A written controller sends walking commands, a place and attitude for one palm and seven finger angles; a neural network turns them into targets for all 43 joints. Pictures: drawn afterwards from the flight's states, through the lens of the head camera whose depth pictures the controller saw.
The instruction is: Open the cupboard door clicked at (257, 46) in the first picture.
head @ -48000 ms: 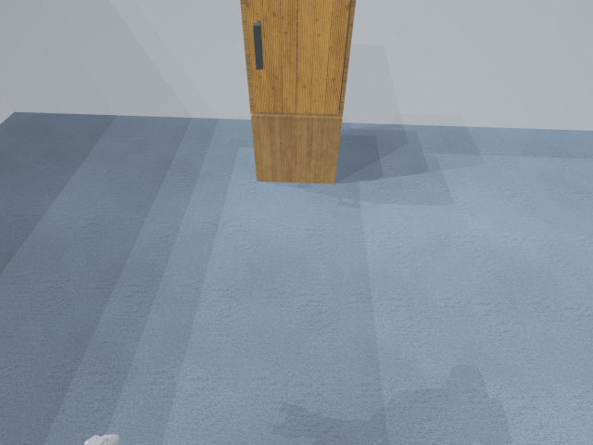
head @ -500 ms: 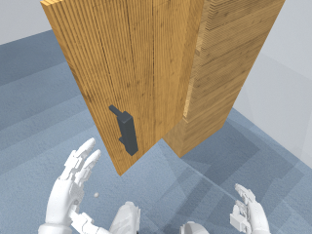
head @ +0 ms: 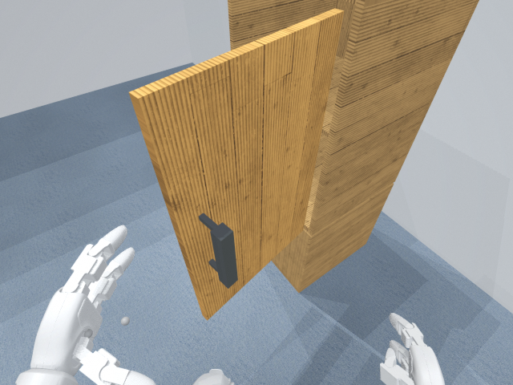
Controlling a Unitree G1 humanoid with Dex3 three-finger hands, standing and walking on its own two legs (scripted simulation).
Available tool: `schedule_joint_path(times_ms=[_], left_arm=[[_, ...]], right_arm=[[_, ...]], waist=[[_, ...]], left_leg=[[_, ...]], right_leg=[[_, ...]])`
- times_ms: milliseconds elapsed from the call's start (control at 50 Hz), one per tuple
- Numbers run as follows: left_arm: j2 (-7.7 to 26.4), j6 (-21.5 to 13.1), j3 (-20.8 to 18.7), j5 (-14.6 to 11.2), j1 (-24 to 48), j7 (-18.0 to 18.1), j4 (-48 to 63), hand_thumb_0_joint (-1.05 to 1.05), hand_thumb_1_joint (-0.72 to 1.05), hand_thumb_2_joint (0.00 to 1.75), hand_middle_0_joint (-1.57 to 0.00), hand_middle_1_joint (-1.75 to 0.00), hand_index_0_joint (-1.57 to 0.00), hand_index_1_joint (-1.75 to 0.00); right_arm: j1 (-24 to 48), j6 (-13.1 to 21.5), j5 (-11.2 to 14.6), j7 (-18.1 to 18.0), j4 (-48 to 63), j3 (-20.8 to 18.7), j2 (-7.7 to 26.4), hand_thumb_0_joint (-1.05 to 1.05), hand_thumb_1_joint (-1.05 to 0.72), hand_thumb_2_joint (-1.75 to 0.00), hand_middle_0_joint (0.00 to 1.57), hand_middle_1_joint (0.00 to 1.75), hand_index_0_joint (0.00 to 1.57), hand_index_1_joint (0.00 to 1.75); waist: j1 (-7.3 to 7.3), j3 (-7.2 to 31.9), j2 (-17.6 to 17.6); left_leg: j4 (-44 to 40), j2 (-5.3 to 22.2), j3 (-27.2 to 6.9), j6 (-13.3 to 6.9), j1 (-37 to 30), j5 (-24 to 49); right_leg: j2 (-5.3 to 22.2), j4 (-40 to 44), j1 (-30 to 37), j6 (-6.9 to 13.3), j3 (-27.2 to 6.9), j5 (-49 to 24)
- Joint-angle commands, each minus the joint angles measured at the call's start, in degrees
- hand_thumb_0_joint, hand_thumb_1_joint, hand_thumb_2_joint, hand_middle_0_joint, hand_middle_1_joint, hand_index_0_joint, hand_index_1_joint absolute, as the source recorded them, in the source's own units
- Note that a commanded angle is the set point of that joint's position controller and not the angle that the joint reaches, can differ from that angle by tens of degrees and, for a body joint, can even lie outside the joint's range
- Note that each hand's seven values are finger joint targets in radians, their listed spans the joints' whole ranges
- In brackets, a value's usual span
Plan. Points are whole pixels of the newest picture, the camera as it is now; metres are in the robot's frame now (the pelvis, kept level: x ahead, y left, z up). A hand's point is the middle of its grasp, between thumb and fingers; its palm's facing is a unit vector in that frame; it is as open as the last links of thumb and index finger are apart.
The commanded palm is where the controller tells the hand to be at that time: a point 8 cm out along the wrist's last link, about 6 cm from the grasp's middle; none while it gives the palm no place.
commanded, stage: draw the hand back to the body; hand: left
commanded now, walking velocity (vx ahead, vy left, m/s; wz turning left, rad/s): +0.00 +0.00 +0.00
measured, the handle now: (217, 250) +0.34 +0.10 +0.01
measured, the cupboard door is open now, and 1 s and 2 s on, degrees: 100 100 100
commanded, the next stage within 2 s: step back with the hand held close in 1.04 s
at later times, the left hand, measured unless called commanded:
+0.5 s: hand (48, 251) +0.22 +0.25 +0.19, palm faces +0.36 -0.84 -0.41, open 11.0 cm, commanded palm +0.18 +0.29 +0.21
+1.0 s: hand (41, 221) +0.24 +0.24 +0.22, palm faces +0.42 -0.81 -0.41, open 7.5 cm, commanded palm +0.19 +0.29 +0.24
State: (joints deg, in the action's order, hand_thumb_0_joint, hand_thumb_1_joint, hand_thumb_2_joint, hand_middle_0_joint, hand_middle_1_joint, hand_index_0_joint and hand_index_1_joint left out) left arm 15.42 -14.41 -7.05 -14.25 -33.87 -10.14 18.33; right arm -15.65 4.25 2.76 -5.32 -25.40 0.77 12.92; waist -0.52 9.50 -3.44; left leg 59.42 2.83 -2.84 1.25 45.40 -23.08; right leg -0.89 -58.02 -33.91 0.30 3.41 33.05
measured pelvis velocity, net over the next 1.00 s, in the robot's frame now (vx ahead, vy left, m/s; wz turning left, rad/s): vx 0.04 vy -0.01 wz -0.02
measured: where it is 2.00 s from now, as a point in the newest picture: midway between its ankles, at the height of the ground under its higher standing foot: outside the picture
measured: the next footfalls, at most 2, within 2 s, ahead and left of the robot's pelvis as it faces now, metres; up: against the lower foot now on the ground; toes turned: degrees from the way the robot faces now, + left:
none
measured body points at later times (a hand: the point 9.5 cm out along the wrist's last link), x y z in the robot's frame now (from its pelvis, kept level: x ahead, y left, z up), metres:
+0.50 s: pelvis +0.03 +0.01 +0.06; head +0.01 -0.02 +0.51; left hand +0.19 +0.29 +0.21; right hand +0.22 -0.21 -0.02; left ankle +0.07 +0.13 -0.67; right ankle -0.04 -0.12 -0.67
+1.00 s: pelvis +0.04 -0.01 +0.07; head +0.02 -0.03 +0.52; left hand +0.21 +0.29 +0.24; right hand +0.22 -0.24 -0.02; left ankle +0.07 +0.13 -0.67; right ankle -0.04 -0.12 -0.67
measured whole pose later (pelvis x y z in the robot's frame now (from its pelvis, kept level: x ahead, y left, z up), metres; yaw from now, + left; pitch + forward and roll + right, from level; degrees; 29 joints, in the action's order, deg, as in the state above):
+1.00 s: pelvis +0.04 -0.01 +0.07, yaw -1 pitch -3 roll +0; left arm 19.4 -3.4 -18.8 -3.9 -27.3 6.2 22.8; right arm -11.4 5.3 0.2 -5.8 -35.1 0.9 13.4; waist -3.3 0.1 -3.2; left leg 26.3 2.1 1.1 1.5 11.0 -12.3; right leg 0.0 -24.1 -1.1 0.4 0.5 20.0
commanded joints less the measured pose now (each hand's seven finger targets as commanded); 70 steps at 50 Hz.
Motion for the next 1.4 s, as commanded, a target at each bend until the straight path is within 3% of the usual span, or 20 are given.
schedule_joint_path(times_ms=[0,100,180,300,380,500,640,700,760,880,960,1020,1120,1140,1160,1180,1200,1240,1300,1380], left_arm=[[8.06,4.31,-2.92,8.51,-2.77,11.86,16.60,0.00,-0.22,0.42,-0.16,-0.30,-0.16,-0.30],[9.95,8.63,-4.65,11.26,0.29,17.18,17.06,0.00,-0.05,0.50,-0.17,-0.30,-0.17,-0.30],[11.04,9.31,-6.01,11.97,3.25,18.79,17.54,0.00,0.09,0.55,-0.17,-0.30,-0.17,-0.30],[11.56,9.22,-9.29,11.78,3.15,19.18,17.66,0.00,0.31,0.64,-0.18,-0.30,-0.18,-0.30],[13.09,9.24,-12.42,11.51,4.13,18.94,16.92,0.00,0.44,0.70,-0.18,-0.30,-0.18,-0.30],[13.95,8.44,-15.67,11.02,8.47,18.69,17.66,0.00,0.65,0.80,-0.19,-0.30,-0.19,-0.30],[16.97,7.25,-20.84,10.60,12.99,18.82,18.10,0.00,0.90,0.90,-0.20,-0.30,-0.20,-0.30],[12.69,8.04,-17.68,10.08,9.02,17.77,12.74,0.00,0.90,0.90,-0.20,-0.30,-0.20,-0.30],[14.23,7.83,-18.42,10.13,11.33,17.49,14.27,0.00,0.90,0.90,-0.20,-0.30,-0.20,-0.30],[16.90,6.96,-20.31,10.56,12.73,17.94,17.51,0.00,0.90,0.90,-0.20,-0.30,-0.20,-0.30],[15.70,6.76,-19.62,10.35,12.08,17.89,17.16,0.00,0.90,0.90,-0.20,-0.30,-0.20,-0.30],[14.73,6.93,-19.13,10.13,11.14,17.67,14.50,0.00,0.90,0.90,-0.20,-0.30,-0.20,-0.30],[14.76,6.63,-18.81,10.20,12.38,17.46,14.44,0.00,0.90,0.90,-0.20,-0.30,-0.20,-0.30],[16.97,5.82,-20.12,10.23,16.38,17.71,19.96,0.00,0.90,0.90,-0.20,-0.30,-0.20,-0.30],[23.37,3.71,-26.15,10.88,19.18,17.99,20.37,0.00,0.90,0.90,-0.20,-0.30,-0.20,-0.30],[23.00,3.08,-26.26,11.10,18.34,17.74,17.56,0.00,0.90,0.90,-0.20,-0.30,-0.20,-0.30],[19.05,3.15,-23.22,11.10,12.77,17.27,14.98,0.00,0.90,0.90,-0.20,-0.30,-0.20,-0.30],[16.60,3.17,-21.51,11.05,7.36,16.92,15.01,0.00,0.90,0.90,-0.20,-0.30,-0.20,-0.30],[17.07,3.41,-22.69,10.74,2.83,17.02,15.52,0.00,0.90,0.90,-0.20,-0.30,-0.20,-0.30],[19.70,3.84,-24.64,10.62,2.69,17.78,17.98,0.00,0.90,0.90,-0.20,-0.30,-0.20,-0.30]], right_arm=[[6.03,1.79,-0.82,-2.68,10.45,-1.05,4.50,0.00,-0.90,-0.90,0.20,0.30,0.20,0.30],[6.75,1.33,-1.42,-3.42,9.08,-0.41,5.39,0.00,-0.90,-0.90,0.20,0.30,0.20,0.30],[7.18,2.35,-1.70,-3.34,7.76,0.15,5.82,0.00,-0.90,-0.90,0.20,0.30,0.20,0.30],[8.75,3.67,-1.89,-2.53,5.44,0.36,5.42,0.00,-0.90,-0.90,0.20,0.30,0.20,0.30],[9.72,3.84,-2.09,-2.02,4.06,0.08,5.67,0.00,-0.90,-0.90,0.20,0.30,0.20,0.30],[10.73,4.13,-2.27,-1.45,2.41,-0.34,5.70,0.00,-0.90,-0.90,0.20,0.30,0.20,0.30],[11.40,4.43,-2.54,-1.13,0.72,-0.99,5.70,0.00,-0.90,-0.90,0.20,0.30,0.20,0.30],[11.66,3.80,-2.44,-0.60,0.43,-1.35,5.74,0.00,-0.90,-0.90,0.20,0.30,0.20,0.30],[11.92,3.36,-2.57,-0.55,0.61,-1.82,6.17,0.00,-0.90,-0.90,0.20,0.30,0.20,0.30],[12.49,3.99,-2.77,-0.91,0.06,-1.65,5.65,0.00,-0.90,-0.90,0.20,0.30,0.20,0.30],[12.47,4.39,-2.76,-0.94,-0.26,-1.79,5.55,0.00,-0.90,-0.90,0.20,0.30,0.20,0.30],[12.34,4.27,-2.77,-0.97,-0.58,-1.93,5.58,0.00,-0.90,-0.90,0.20,0.30,0.20,0.30],[12.84,4.23,-2.76,-1.04,-0.74,-2.14,5.65,0.00,-0.90,-0.90,0.20,0.30,0.20,0.30],[13.19,4.59,-2.77,-1.07,-0.38,-2.11,5.66,0.00,-0.90,-0.90,0.20,0.30,0.20,0.30],[11.54,3.01,-2.95,-0.89,0.08,-1.92,6.35,0.00,-0.90,-0.90,0.20,0.30,0.20,0.30],[12.08,1.96,-3.00,-0.76,-0.72,-2.01,5.82,0.00,-0.90,-0.90,0.20,0.30,0.20,0.30],[12.06,1.23,-3.19,-0.81,-0.82,-2.42,5.98,0.00,-0.90,-0.90,0.20,0.30,0.20,0.30],[11.31,-0.03,-2.98,-0.50,0.24,-2.90,6.46,0.00,-0.90,-0.90,0.20,0.30,0.20,0.30],[11.31,-1.79,-2.64,-0.29,1.27,-3.22,6.24,0.00,-0.90,-0.90,0.20,0.30,0.20,0.30],[11.84,-3.42,-2.28,-0.64,2.41,-3.53,6.41,0.00,-0.90,-0.90,0.20,0.30,0.20,0.30]], waist=[[-1.40,1.18,-1.98],[-0.74,-0.74,2.18],[-1.09,-1.39,0.92],[-1.95,-2.83,-0.77],[-2.50,-3.82,1.75],[-2.56,-5.20,0.99],[-3.15,-3.98,-1.04],[-2.87,-6.85,2.31],[-2.94,-5.57,2.92],[-3.36,-4.41,-0.75],[-3.17,-5.35,-0.57],[-3.00,-6.85,2.13],[-3.00,-7.13,1.42],[-3.21,-4.72,-0.84],[0.00,-10.56,2.64],[-0.16,-10.25,3.63],[0.31,-9.16,4.43],[0.37,-5.33,0.97],[0.18,-1.27,2.13],[0.29,0.25,3.22]], left_leg=[[-14.08,-2.34,2.83,-2.95,-18.75,4.87],[-18.30,-1.99,2.62,-3.14,-23.87,7.30],[-22.25,-2.10,2.14,-2.93,-28.08,8.56],[-26.22,-2.29,2.94,-2.76,-32.79,14.00],[-28.55,-2.14,3.21,-2.68,-35.20,17.58],[-31.29,-2.05,3.82,-2.49,-38.45,19.70],[-32.76,-2.21,4.78,-2.52,-41.86,22.77],[-33.36,-1.95,5.23,-2.61,-41.51,22.97],[-34.08,-2.13,5.37,-2.83,-42.45,22.27],[-33.91,-2.66,6.08,-2.73,-43.85,23.40],[-34.38,-2.54,6.08,-2.68,-44.37,23.92],[-34.78,-2.44,6.18,-2.85,-43.92,22.69],[-35.15,-2.53,6.36,-2.91,-44.59,21.86],[-35.12,-2.64,6.27,-2.88,-45.70,22.67],[-31.41,-1.80,5.90,-3.54,-42.50,22.42],[-30.34,-2.14,5.39,-3.19,-40.82,22.09],[-30.15,-1.92,5.41,-3.13,-41.34,24.44],[-31.00,-1.19,5.34,-3.18,-42.62,30.07],[-31.03,-0.19,5.44,-3.05,-43.38,37.21],[-31.27,0.20,5.65,-2.77,-42.46,38.05]], right_leg=[[0.50,18.89,-2.47,0.50,-2.30,-12.57],[0.48,22.72,2.82,0.14,-0.81,-15.15],[0.56,25.59,6.92,0.29,-0.48,-16.38],[0.96,28.66,13.17,0.23,-0.29,-22.69],[0.77,31.00,16.54,0.14,-0.09,-26.41],[0.61,33.71,19.11,-0.05,-0.27,-28.67],[0.71,35.59,22.02,-0.09,-0.58,-32.28],[0.68,36.36,21.80,-0.57,-0.52,-33.23],[0.60,37.25,22.49,-0.72,-0.88,-32.73],[0.93,38.41,24.08,-0.48,-1.29,-34.62],[0.75,38.65,23.66,-0.66,-1.18,-35.10],[0.73,39.34,23.29,-0.95,-1.17,-34.42],[0.77,40.33,22.91,-1.06,-1.62,-33.14],[0.90,40.26,23.87,-0.90,-1.78,-33.87],[3.50,43.04,17.69,-1.44,-3.43,-38.91],[4.78,42.83,18.47,-1.28,-3.66,-42.49],[4.82,41.45,19.04,-1.49,-3.06,-45.40],[4.24,39.09,20.79,-1.75,-2.39,-45.76],[3.61,37.32,22.83,-2.00,-1.93,-47.78],[3.48,36.22,23.21,-2.07,-2.00,-48.29]])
